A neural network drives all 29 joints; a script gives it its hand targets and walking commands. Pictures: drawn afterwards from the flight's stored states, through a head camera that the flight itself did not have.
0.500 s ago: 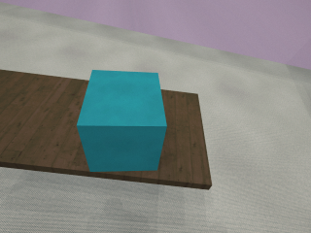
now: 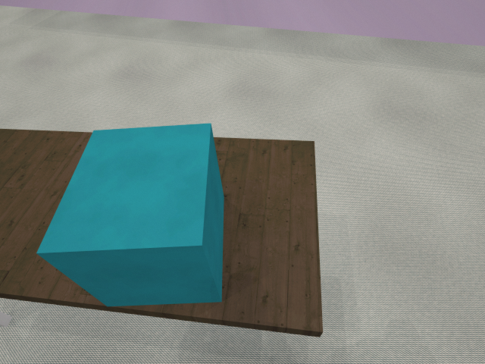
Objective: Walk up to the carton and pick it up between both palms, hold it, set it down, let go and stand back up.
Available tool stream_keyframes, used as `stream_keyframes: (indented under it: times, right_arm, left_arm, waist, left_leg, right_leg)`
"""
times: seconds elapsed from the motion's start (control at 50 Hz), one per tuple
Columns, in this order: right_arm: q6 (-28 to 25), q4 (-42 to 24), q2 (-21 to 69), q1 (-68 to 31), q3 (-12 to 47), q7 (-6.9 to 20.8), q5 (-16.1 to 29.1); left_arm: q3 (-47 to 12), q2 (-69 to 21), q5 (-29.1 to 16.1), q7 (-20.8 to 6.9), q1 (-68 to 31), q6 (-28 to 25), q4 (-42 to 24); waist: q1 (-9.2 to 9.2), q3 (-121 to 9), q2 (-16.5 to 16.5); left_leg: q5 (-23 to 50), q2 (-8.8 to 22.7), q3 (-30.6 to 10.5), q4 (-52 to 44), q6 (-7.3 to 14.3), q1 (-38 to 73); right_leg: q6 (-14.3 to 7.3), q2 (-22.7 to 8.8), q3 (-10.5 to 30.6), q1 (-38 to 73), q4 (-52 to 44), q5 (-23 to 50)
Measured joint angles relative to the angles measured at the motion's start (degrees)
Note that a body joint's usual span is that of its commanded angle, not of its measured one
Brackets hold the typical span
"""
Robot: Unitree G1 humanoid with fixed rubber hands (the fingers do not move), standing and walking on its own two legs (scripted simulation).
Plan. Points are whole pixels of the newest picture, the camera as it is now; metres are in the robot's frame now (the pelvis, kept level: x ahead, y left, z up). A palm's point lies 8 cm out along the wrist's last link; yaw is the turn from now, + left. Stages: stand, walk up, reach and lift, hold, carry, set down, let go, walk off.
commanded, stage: walk up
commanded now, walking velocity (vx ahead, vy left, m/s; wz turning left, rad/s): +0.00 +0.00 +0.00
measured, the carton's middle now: (158, 216) +0.42 +0.17 -0.02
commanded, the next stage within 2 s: none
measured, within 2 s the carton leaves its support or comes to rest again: neither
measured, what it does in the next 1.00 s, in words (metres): steps to the left: left foot, then right foot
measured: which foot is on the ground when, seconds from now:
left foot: up 0.00-0.52, down 0.54-1.00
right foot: down 0.00-0.56, up 0.58-0.90, down 0.92-1.00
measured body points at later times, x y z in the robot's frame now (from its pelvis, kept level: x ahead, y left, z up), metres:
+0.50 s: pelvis -0.04 +0.06 -0.01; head -0.01 +0.05 +0.44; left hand -0.02 +0.29 -0.16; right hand +0.00 -0.18 -0.17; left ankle -0.09 +0.20 -0.73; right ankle +0.03 -0.05 -0.74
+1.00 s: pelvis -0.05 +0.10 +0.00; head -0.03 +0.10 +0.45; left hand -0.05 +0.31 -0.17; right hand -0.11 -0.09 -0.16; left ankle -0.09 +0.18 -0.74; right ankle -0.08 -0.02 -0.74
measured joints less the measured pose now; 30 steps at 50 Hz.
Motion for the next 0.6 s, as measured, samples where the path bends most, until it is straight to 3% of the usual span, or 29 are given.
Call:
stream_keyframes:
  times: [0.08,0.12,0.24,0.34,0.46,0.52,0.56,0.6]
  right_arm:
    - [1.18,-0.58,-0.9,-3.04,-0.52,-0.3,-0.19]
    - [2.43,-1.2,-1.27,-4.13,-0.96,-0.17,-0.8]
    - [4.51,-2.8,-3.58,-6.98,-2.37,1.04,-1.91]
    - [4.98,-3.41,-4.93,-7.68,-2.86,1.28,-1.8]
    - [3.99,-3.36,-3.56,-7.74,-1.46,0.39,-0.46]
    - [2.75,-2.76,-2.21,-6.23,-0.45,0.25,0.11]
    - [1.51,-1.37,0.02,-5.12,0.33,0.06,0.17]
    - [0.66,-0.71,1.68,-2.28,1.12,0.11,0.08]
  left_arm:
    - [-0.69,0.14,0.35,-0.24,3.43,0.8,2.01]
    - [-0.78,-0.15,0.98,-0.34,4.64,1.56,1.77]
    - [-0.94,-0.52,1.63,-0.02,6.66,2.78,-0.13]
    - [-0.71,0.14,1.8,-0.43,7.27,3.41,-0.86]
    - [-0.16,1.64,1.62,-1.2,5.82,3.42,-1.39]
    - [0.45,2.15,1.59,-1.55,5.33,4.18,-0.78]
    - [0.98,3.64,1.09,-1.91,5.32,4.69,0.44]
    - [1.11,4.48,0.71,-2.05,7.04,5.41,1.32]
  waist:
    - [0.36,-1.09,1.31]
    - [1.02,-1.36,1.38]
    - [2.18,-0.18,0.77]
    - [2.32,-0.37,0.49]
    - [1.96,-1.3,-0.26]
    - [2.04,-2.58,-0.94]
    - [2.1,-3.02,-4.52]
    - [1.68,-5.57,-6.13]
  left_leg:
    - [3.42,-0.04,-0.18,0.22,-0.72,-1.69]
    - [4.45,-0.76,0.31,4.67,-1.58,-4.05]
    - [6.49,-2.78,-2.09,16.36,-2.64,-11.4]
    - [9.66,-2.63,-5.44,20.06,-3.03,-13.15]
    - [5.67,-0.49,-3.47,4.15,-3.35,-5.96]
    - [6.27,-0.67,-0.95,-10.35,-2.08,1.58]
    - [9.38,-2.33,0.5,-15.54,-0.23,4.8]
    - [10.44,-2.27,0.68,-18.0,1.18,6.23]
  right_leg:
    - [-0.62,1.45,-0.09,2.38,-1.43,-0.17]
    - [-0.61,1.3,0.14,2.0,-0.47,-0.63]
    - [0.34,-1.6,0.96,-1.16,2.92,-1.12]
    - [1.29,-3.73,1.43,-3.92,3.83,-0.12]
    - [2.67,-3.9,1.19,-6.82,4.14,1.69]
    - [3.58,-3.14,0.76,-7.5,5.08,1.85]
    - [4.37,-4.32,1.85,-7.27,6.23,0.67]
    - [4.8,-3.78,2.85,-6.82,7.33,-7.04]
